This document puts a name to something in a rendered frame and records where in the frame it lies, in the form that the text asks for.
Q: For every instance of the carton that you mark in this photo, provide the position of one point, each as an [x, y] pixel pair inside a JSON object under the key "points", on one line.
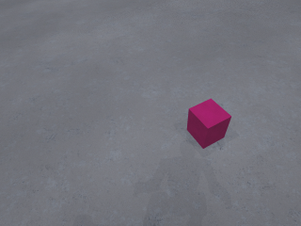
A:
{"points": [[207, 122]]}

